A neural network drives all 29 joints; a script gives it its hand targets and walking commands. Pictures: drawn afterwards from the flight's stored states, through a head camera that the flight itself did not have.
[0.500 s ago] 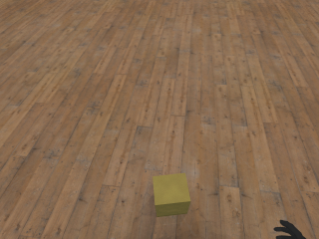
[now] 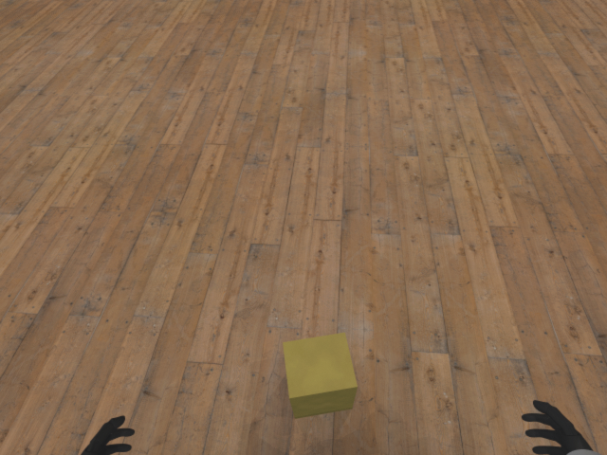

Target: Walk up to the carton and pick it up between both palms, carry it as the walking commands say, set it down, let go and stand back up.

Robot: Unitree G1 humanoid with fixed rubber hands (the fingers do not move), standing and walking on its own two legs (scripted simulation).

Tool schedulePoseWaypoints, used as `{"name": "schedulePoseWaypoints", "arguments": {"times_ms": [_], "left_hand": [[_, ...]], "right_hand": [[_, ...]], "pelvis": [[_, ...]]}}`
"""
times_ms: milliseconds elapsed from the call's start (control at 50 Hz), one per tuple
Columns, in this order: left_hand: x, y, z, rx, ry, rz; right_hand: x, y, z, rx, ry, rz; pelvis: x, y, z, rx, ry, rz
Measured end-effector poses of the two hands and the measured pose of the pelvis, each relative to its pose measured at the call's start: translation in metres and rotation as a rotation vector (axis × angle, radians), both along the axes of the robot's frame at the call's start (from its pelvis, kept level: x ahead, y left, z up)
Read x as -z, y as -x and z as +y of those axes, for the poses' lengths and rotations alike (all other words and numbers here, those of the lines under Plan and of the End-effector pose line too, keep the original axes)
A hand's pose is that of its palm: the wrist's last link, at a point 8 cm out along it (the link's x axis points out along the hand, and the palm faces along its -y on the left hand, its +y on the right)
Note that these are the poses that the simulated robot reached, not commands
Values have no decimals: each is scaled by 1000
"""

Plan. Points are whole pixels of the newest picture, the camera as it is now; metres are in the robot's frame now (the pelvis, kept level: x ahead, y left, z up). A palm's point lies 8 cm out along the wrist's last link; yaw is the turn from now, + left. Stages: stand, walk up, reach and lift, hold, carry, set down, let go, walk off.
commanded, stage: walk up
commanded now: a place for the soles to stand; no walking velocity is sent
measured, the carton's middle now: (319, 377) +0.40 +0.00 -0.66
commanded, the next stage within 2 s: reach and lift in 0.46 s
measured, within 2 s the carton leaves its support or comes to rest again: neither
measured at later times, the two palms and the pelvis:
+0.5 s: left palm out of the picture +0.13 +0.30 -0.09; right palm out of the picture +0.10 -0.33 -0.10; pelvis +0.00 -0.02 +0.00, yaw +1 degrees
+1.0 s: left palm (152, 397) +0.22 +0.27 -0.13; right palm (493, 376) +0.23 -0.26 -0.13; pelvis -0.02 -0.01 -0.05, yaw +5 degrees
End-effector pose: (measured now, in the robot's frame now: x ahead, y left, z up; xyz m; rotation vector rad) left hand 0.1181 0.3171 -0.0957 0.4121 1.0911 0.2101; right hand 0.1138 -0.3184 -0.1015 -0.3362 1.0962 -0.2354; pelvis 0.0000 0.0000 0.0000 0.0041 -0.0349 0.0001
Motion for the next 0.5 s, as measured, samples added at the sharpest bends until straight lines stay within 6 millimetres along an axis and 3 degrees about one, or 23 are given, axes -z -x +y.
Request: {"name": "schedulePoseWaypoints", "arguments": {"times_ms": [360, 460, 500], "left_hand": [[-1, 2, -15, 5, 0, 5], [0, 1, -17, 6, 2, 2], [-5, -10, -20, 4, 28, -50]], "right_hand": [[6, 19, -15, 15, -5, 40], [6, 20, -17, 15, -3, 40], [2, 9, -14, 2, -9, -6]], "pelvis": [[0, 1, -14, 4, 0, 0], [0, 1, -15, 6, 0, 1], [3, 4, -15, -17, -2, 12]]}}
